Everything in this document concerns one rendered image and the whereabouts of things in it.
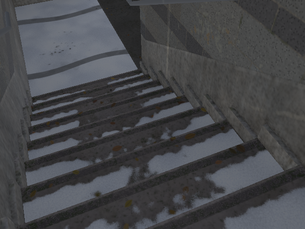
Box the stairs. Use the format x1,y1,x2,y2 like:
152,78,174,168
16,69,284,229

